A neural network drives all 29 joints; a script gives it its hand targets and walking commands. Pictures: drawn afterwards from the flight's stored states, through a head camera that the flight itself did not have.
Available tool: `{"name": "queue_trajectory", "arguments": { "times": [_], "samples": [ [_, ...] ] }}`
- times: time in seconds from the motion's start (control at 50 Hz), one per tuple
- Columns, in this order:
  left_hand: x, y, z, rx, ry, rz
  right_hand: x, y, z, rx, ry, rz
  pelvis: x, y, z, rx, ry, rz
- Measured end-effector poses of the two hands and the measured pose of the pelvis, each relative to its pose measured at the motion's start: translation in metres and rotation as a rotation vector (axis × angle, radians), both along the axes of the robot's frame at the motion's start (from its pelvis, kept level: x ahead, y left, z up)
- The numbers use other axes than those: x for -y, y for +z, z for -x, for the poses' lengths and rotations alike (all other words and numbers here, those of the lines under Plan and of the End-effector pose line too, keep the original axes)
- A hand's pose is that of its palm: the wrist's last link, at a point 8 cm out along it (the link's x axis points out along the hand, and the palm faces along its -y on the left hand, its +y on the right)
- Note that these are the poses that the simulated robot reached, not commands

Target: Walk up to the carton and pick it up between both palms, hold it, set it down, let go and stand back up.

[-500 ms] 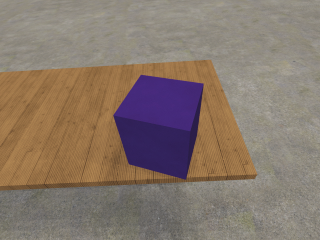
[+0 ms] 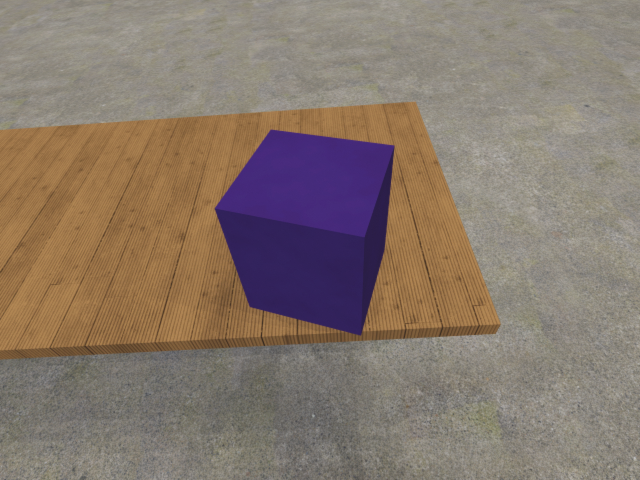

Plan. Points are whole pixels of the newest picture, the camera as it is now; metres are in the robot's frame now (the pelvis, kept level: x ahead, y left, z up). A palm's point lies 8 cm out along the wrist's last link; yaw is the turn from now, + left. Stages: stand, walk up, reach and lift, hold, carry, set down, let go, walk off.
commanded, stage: stand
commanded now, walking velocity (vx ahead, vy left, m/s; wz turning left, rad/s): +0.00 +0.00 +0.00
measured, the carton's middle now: (316, 233) +0.49 +0.03 -0.01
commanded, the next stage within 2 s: none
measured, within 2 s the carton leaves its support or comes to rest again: neither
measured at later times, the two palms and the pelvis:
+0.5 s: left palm out of the picture +0.09 +0.28 -0.10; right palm out of the picture +0.06 -0.29 -0.13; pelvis +0.02 -0.01 +0.00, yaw -1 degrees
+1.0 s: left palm out of the picture +0.11 +0.29 -0.11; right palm out of the picture +0.10 -0.28 -0.12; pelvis +0.05 +0.01 +0.01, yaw -1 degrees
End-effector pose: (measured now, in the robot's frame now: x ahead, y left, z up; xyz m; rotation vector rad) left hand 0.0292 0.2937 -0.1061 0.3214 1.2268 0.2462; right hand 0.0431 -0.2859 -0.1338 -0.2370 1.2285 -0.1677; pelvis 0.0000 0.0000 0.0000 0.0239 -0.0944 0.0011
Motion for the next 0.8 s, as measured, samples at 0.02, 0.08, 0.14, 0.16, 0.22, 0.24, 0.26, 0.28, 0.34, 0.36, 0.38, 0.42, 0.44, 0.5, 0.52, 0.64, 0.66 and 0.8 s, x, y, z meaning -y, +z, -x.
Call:
{"name": "queue_trajectory", "arguments": {
  "times": [0.02, 0.08, 0.14, 0.16, 0.22, 0.24, 0.26, 0.28, 0.34, 0.36, 0.38, 0.42, 0.44, 0.5, 0.52, 0.64, 0.66, 0.8],
  "samples": [
    [0.001, 0.000, 0.000, -0.001, 0.000, 0.000, 0.001, 0.000, 0.001, -0.002, -0.002, 0.000, 0.001, 0.000, 0.000, -0.002, 0.000, 0.000],
    [0.003, 0.000, -0.001, 0.002, 0.002, 0.000, 0.004, -0.001, 0.004, -0.009, -0.003, 0.002, 0.003, -0.001, 0.000, -0.007, 0.000, 0.000],
    [0.006, 0.000, -0.005, 0.007, 0.000, 0.003, 0.007, -0.001, 0.004, -0.013, -0.005, 0.003, 0.005, -0.001, -0.001, -0.014, -0.002, -0.001],
    [0.007, 0.000, -0.006, 0.007, -0.001, 0.005, 0.007, -0.001, 0.004, -0.014, -0.006, 0.002, 0.006, 0.000, -0.002, -0.017, -0.002, -0.001],
    [0.009, 0.000, -0.012, 0.013, -0.004, 0.009, 0.009, 0.000, 0.003, -0.013, -0.009, 0.004, 0.008, 0.000, -0.004, -0.022, -0.004, 0.001],
    [0.009, 0.000, -0.015, 0.016, -0.005, 0.011, 0.009, 0.000, 0.002, -0.012, -0.010, 0.004, 0.008, 0.000, -0.005, -0.023, -0.005, 0.002],
    [0.010, 0.001, -0.018, 0.020, -0.007, 0.012, 0.010, 0.000, 0.002, -0.011, -0.010, 0.004, 0.008, 0.000, -0.006, -0.023, -0.005, 0.002],
    [0.010, 0.001, -0.021, 0.025, -0.009, 0.013, 0.010, 0.001, 0.001, -0.009, -0.010, 0.004, 0.008, 0.000, -0.007, -0.024, -0.006, 0.002],
    [0.011, 0.001, -0.031, 0.040, -0.015, 0.017, 0.009, 0.002, -0.004, -0.003, -0.009, 0.005, 0.009, 0.000, -0.010, -0.025, -0.008, 0.002],
    [0.012, 0.001, -0.034, 0.045, -0.016, 0.019, 0.009, 0.002, -0.005, -0.001, -0.010, 0.005, 0.009, 0.000, -0.011, -0.025, -0.009, 0.002],
    [0.012, 0.002, -0.038, 0.049, -0.018, 0.021, 0.009, 0.002, -0.007, 0.001, -0.010, 0.006, 0.008, 0.001, -0.012, -0.024, -0.010, 0.003],
    [0.013, 0.002, -0.045, 0.059, -0.024, 0.024, 0.009, 0.003, -0.011, 0.008, -0.010, 0.009, 0.008, 0.001, -0.014, -0.022, -0.011, 0.004],
    [0.013, 0.002, -0.049, 0.064, -0.027, 0.025, 0.009, 0.004, -0.014, 0.012, -0.010, 0.010, 0.008, 0.001, -0.015, -0.021, -0.011, 0.004],
    [0.013, 0.003, -0.059, 0.079, -0.032, 0.029, 0.007, 0.006, -0.021, 0.025, -0.009, 0.011, 0.007, 0.002, -0.018, -0.018, -0.012, 0.007],
    [0.013, 0.003, -0.062, 0.083, -0.034, 0.030, 0.006, 0.006, -0.023, 0.028, -0.008, 0.011, 0.006, 0.002, -0.019, -0.018, -0.014, 0.007],
    [0.011, 0.002, -0.075, 0.090, -0.036, 0.037, 0.002, 0.009, -0.035, 0.037, -0.008, 0.016, 0.003, 0.003, -0.026, -0.016, -0.017, 0.010],
    [0.011, 0.002, -0.076, 0.089, -0.035, 0.038, 0.002, 0.009, -0.037, 0.037, -0.009, 0.018, 0.003, 0.003, -0.027, -0.015, -0.017, 0.011],
    [0.008, -0.001, -0.078, 0.062, -0.024, 0.041, -0.002, 0.011, -0.048, 0.039, -0.014, 0.022, -0.001, 0.005, -0.035, -0.015, -0.019, 0.012]
  ]
}}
